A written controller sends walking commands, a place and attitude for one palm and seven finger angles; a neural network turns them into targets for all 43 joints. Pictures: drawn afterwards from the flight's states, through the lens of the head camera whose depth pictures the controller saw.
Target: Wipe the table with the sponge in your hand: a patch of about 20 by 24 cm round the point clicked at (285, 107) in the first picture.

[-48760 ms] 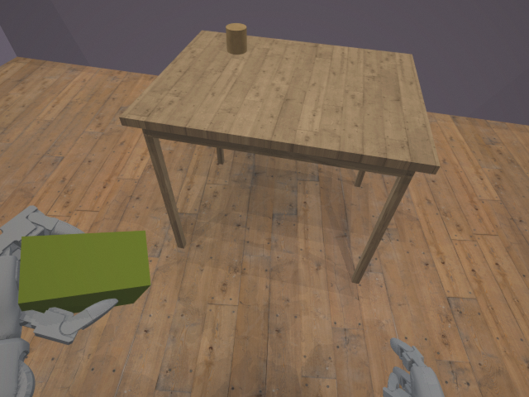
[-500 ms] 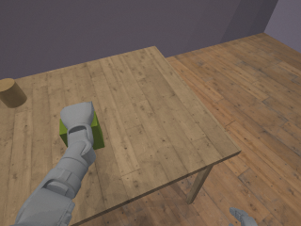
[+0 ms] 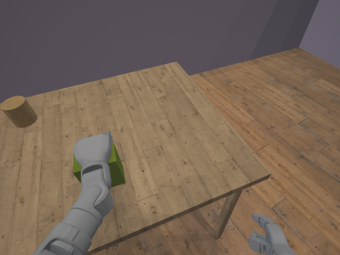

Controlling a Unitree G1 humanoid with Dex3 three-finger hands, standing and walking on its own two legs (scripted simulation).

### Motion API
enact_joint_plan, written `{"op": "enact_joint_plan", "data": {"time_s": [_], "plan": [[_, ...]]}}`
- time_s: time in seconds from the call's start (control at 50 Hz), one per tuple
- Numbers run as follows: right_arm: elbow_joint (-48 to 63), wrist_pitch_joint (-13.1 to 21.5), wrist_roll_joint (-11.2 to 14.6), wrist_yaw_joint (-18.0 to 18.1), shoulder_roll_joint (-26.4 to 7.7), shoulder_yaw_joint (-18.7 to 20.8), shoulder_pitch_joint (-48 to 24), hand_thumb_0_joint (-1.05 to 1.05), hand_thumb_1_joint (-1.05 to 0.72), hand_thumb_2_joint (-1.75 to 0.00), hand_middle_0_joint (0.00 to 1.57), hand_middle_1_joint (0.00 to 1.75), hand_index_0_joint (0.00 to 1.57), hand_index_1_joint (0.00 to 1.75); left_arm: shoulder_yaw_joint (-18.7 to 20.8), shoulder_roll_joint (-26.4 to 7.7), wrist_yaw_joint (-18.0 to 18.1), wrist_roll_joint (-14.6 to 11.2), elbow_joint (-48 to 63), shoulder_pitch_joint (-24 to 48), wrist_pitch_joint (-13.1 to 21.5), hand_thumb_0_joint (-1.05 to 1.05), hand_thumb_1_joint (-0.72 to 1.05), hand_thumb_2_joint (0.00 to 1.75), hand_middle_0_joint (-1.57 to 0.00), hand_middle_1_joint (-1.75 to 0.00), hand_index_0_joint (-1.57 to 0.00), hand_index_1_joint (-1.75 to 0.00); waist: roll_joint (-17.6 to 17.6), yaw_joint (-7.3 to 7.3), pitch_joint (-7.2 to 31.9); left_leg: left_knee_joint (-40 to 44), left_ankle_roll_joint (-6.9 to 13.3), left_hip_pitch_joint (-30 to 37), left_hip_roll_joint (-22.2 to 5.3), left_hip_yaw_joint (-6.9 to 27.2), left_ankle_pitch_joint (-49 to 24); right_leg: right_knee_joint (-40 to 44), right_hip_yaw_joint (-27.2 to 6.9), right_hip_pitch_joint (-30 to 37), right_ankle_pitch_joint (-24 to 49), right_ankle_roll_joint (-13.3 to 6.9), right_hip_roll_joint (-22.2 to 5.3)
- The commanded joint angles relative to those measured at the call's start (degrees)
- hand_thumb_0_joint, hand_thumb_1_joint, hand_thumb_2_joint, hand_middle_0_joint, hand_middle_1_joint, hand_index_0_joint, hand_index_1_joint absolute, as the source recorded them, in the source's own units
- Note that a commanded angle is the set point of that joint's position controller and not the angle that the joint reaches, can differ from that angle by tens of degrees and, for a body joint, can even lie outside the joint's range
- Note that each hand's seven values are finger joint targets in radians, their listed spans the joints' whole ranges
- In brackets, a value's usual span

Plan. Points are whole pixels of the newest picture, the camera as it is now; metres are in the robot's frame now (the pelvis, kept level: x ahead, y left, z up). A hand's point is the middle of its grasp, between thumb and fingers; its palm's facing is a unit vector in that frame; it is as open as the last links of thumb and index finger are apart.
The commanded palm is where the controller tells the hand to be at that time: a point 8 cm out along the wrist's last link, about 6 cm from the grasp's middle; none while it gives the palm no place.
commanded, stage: wipe back along the middle lane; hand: left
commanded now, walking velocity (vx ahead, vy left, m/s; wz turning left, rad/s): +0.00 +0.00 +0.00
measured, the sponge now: (102, 172) +0.33 +0.24 -0.02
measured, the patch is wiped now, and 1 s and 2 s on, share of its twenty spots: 0.55 0.65 0.75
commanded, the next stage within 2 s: slide across to the third lane in 0.76 s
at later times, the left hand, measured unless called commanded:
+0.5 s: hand (105, 176) +0.29 +0.20 +0.03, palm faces +0.03 -0.08 -1.00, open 10.0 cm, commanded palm +0.23 +0.18 +0.06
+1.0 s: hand (109, 184) +0.27 +0.18 +0.03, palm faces +0.01 -0.09 -1.00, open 10.0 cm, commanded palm +0.23 +0.16 +0.07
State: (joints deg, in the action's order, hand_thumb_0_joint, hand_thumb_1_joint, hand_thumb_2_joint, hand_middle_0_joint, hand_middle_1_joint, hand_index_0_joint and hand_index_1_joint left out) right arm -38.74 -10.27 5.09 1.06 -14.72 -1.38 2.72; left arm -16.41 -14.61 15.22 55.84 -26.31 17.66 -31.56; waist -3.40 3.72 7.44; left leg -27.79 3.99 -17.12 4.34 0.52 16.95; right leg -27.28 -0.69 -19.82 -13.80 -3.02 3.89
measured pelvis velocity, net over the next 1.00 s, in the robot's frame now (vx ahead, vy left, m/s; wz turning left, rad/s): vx -0.01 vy -0.01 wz -0.01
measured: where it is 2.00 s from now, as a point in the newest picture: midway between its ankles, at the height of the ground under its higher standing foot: outside the picture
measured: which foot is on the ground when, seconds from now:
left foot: down 0.00-1.00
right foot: down 0.00-1.00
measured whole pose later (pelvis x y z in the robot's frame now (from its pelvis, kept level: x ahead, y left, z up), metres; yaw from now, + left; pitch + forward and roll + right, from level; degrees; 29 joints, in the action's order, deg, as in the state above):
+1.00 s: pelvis -0.01 -0.01 +0.00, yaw +0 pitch +2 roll +0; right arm -37.5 -11.3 5.2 -2.0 -14.3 -1.7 -0.1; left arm -22.5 -12.9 13.8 56.8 -10.5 4.9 -37.3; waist -4.4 4.9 6.1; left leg -29.7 3.3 -14.2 4.0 0.1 17.7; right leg -30.5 -0.9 -17.7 -15.0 -3.9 4.3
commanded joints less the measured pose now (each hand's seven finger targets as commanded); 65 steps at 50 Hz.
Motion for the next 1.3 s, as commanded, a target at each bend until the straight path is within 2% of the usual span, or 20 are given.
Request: {"op": "enact_joint_plan", "data": {"time_s": [0.0,0.16,0.22,0.28,0.32,0.34,0.44,0.48,0.52,0.56,0.62,0.68,0.72,0.74,0.82,0.84,0.92,1.0,1.22,1.28], "plan": [[8.97,2.1,0.18,-0.15,-6.18,2.23,-9.76,0.0,-0.9,-0.9,0.2,0.3,0.2,0.3,-0.69,0.03,-2.12,-1.94,5.5,5.73,-1.2,0.0,0.1,1.3,-1.2,-1.6,-1.2,-1.6,8.04,-0.16,9.25,1.67,-2.77,2.08,-2.67,3.06,-18.76,0.84,-3.16,9.41,20.08,-2.34,-2.74],[9.98,1.69,0.24,-1.12,-5.7,2.23,-10.99,0.0,-0.9,-0.9,0.2,0.3,0.2,0.3,-4.21,3.13,-2.49,-1.72,9.22,3.31,-1.92,0.0,0.1,1.3,-1.2,-1.6,-1.2,-1.6,7.96,-0.16,9.08,1.22,-2.65,3.09,-2.9,3.82,-18.56,0.02,-2.57,8.32,17.68,-2.49,-2.28],[10.18,1.56,0.2,-1.45,-6.03,2.25,-11.52,0.0,-0.9,-0.9,0.2,0.3,0.2,0.3,-1.07,0.27,-2.32,-2.01,10.65,-0.77,-1.88,0.0,0.1,1.3,-1.2,-1.6,-1.2,-1.6,8.84,0.77,9.48,1.18,-2.47,2.03,-2.74,3.85,-18.15,-0.24,-3.73,10.02,19.1,-2.63,-2.15],[10.74,1.47,0.35,-1.85,-5.56,1.94,-12.32,0.0,-0.9,-0.9,0.2,0.3,0.2,0.3,-4.1,2.9,-2.46,-2.28,12.9,-2.64,-2.23,0.0,0.1,1.3,-1.2,-1.6,-1.2,-1.6,8.87,0.3,7.75,1.26,-2.27,1.8,-2.71,3.64,-18.1,-0.26,-3.61,10.01,19.68,-2.39,-2.35],[10.78,1.26,0.43,-2.09,-5.81,2.03,-13.01,0.0,-0.9,-0.9,0.2,0.3,0.2,0.3,-2.18,0.81,-2.3,-2.29,14.15,-3.69,-2.69,0.0,0.1,1.3,-1.2,-1.6,-1.2,-1.6,7.85,0.87,7.18,1.63,-2.39,1.57,-2.87,4.08,-17.05,-0.23,-4.11,9.57,17.87,-2.66,-2.1],[11.0,1.2,0.4,-2.21,-5.35,1.88,-13.02,0.0,-0.9,-0.9,0.2,0.3,0.2,0.3,-4.56,3.09,-2.34,-2.33,14.63,-3.73,-2.9,0.0,0.1,1.3,-1.2,-1.6,-1.2,-1.6,8.09,0.49,7.13,1.59,-2.21,1.91,-2.89,3.86,-16.9,-0.35,-3.32,9.61,17.3,-2.42,-2.23],[11.53,1.27,0.52,-2.8,-5.17,1.87,-13.82,0.0,-0.9,-0.9,0.2,0.3,0.2,0.3,-3.79,2.17,-2.12,-2.57,17.16,-8.47,-3.49,0.0,0.1,1.3,-1.2,-1.6,-1.2,-1.6,8.71,1.23,7.95,1.39,-1.93,1.71,-2.67,3.58,-16.94,-0.63,-3.93,11.49,18.4,-2.35,-2.12],[11.31,1.16,0.65,-2.87,-5.05,1.69,-14.35,0.0,-0.9,-0.9,0.2,0.3,0.2,0.3,-6.24,3.97,-2.42,-2.24,17.46,-7.19,-3.95,0.0,0.1,1.3,-1.2,-1.6,-1.2,-1.6,8.37,0.52,5.2,1.74,-1.85,1.36,-2.74,3.73,-15.12,-0.06,-4.05,9.47,16.19,-2.31,-2.09],[11.16,1.12,0.6,-2.95,-5.47,1.9,-14.6,0.0,-0.9,-0.9,0.2,0.3,0.2,0.3,-3.91,1.47,-2.31,-1.86,18.14,-7.38,-4.27,0.0,0.1,1.3,-1.2,-1.6,-1.2,-1.6,7.78,1.13,5.28,2.08,-1.89,1.4,-2.86,4.16,-14.26,-0.12,-4.49,9.09,14.35,-2.58,-1.73],[11.45,1.17,0.69,-3.17,-4.94,1.66,-14.81,0.0,-0.9,-0.9,0.2,0.3,0.2,0.3,-7.14,4.61,-2.59,-1.96,18.49,-6.81,-4.58,0.0,0.1,1.3,-1.2,-1.6,-1.2,-1.6,7.65,0.63,4.89,2.01,-1.75,1.74,-2.89,4.16,-13.92,-0.23,-3.58,8.49,13.3,-2.46,-1.82],[11.61,1.28,0.59,-3.35,-5.29,1.94,-14.88,0.0,-0.9,-0.9,0.2,0.3,0.2,0.3,-4.63,2.14,-2.55,-1.9,19.74,-10.58,-4.29,0.0,0.1,1.3,-1.2,-1.6,-1.2,-1.6,8.94,1.44,6.72,1.48,-1.53,1.27,-2.5,3.83,-14.58,-0.54,-4.99,10.88,16.02,-2.49,-1.72],[12.0,1.32,0.68,-3.61,-4.8,1.72,-15.31,0.0,-0.9,-0.9,0.2,0.3,0.2,0.3,-7.66,4.86,-2.94,-1.95,20.91,-11.23,-4.26,0.0,0.1,1.3,-1.2,-1.6,-1.2,-1.6,8.78,0.97,5.04,1.43,-1.33,1.25,-2.55,3.75,-14.32,-0.56,-4.58,10.01,15.46,-2.35,-1.82],[11.84,1.4,0.68,-3.73,-5.2,1.93,-15.37,0.0,-0.9,-0.9,0.2,0.3,0.2,0.3,-3.71,1.01,-2.49,-2.12,21.65,-13.84,-4.18,0.0,0.1,1.3,-1.2,-1.6,-1.2,-1.6,8.93,1.77,5.93,1.29,-1.44,0.59,-2.44,3.72,-14.5,-0.76,-5.77,11.48,17.05,-2.47,-1.69],[12.09,1.34,0.67,-3.62,-4.74,1.59,-15.66,0.0,-0.9,-0.9,0.2,0.3,0.2,0.3,-5.64,2.97,-2.53,-2.36,22.26,-13.02,-4.32,0.0,0.1,1.3,-1.2,-1.6,-1.2,-1.6,8.64,1.33,5.39,1.47,-1.33,0.61,-2.41,3.37,-13.9,-0.64,-5.1,11.55,16.7,-2.17,-1.99],[11.12,1.47,0.63,-3.15,-5.24,1.6,-15.6,0.0,-0.9,-0.9,0.2,0.3,0.2,0.3,-3.72,0.71,-2.14,-1.21,21.04,-10.36,-4.84,0.0,0.1,1.3,-1.2,-1.6,-1.2,-1.6,7.89,1.22,3.61,1.98,-1.54,0.23,-2.41,3.77,-12.11,-0.01,-6.11,9.45,13.71,-2.43,-1.57],[11.3,1.47,0.64,-3.05,-4.74,1.54,-15.6,0.0,-0.9,-0.9,0.2,0.3,0.2,0.3,-6.01,3.0,-2.29,-1.31,20.82,-9.31,-5.0,0.0,0.1,1.3,-1.2,-1.6,-1.2,-1.6,8.09,0.82,3.66,1.8,-1.23,0.42,-2.25,3.27,-11.56,0.24,-5.54,9.64,12.95,-2.09,-1.87],[11.08,1.59,0.36,-2.78,-5.0,1.88,-16.05,0.0,-0.9,-0.9,0.2,0.3,0.2,0.3,-5.78,1.99,-2.63,-0.99,23.22,-3.76,-4.83,0.0,0.1,1.3,-1.2,-1.6,-1.2,-1.6,6.72,0.66,6.27,1.83,-1.04,1.84,-2.27,3.85,-11.83,0.34,-6.32,9.66,12.49,-2.46,-1.7],[11.2,2.03,0.31,-3.03,-4.41,1.97,-15.96,0.0,-0.9,-0.9,0.2,0.3,0.2,0.3,-9.33,5.45,-3.25,-1.7,23.78,-2.88,-3.88,0.0,0.1,1.3,-1.2,-1.6,-1.2,-1.6,8.04,0.2,7.26,1.37,-0.66,2.75,-2.23,3.6,-13.53,0.23,-5.58,10.73,15.11,-2.19,-2.09],[9.42,2.93,0.35,-2.31,-4.47,1.96,-16.0,0.0,-0.9,-0.9,0.2,0.3,0.2,0.3,-8.41,4.61,-2.31,-1.91,20.44,5.94,-2.46,0.0,0.1,1.3,-1.2,-1.6,-1.2,-1.6,8.16,-0.15,6.32,2.85,-0.77,2.68,-2.27,3.67,-10.13,2.03,-6.15,9.95,10.53,-1.96,-2.11],[9.02,3.16,0.47,-2.54,-4.14,1.89,-15.56,0.0,-0.9,-0.9,0.2,0.3,0.2,0.3,-11.82,8.45,-2.42,-2.09,17.54,7.5,-2.17,0.0,0.1,1.3,-1.2,-1.6,-1.2,-1.6,8.67,-0.66,6.22,2.51,-0.74,3.04,-2.3,3.44,-10.38,1.79,-4.6,9.03,10.57,-1.8,-2.34]]}}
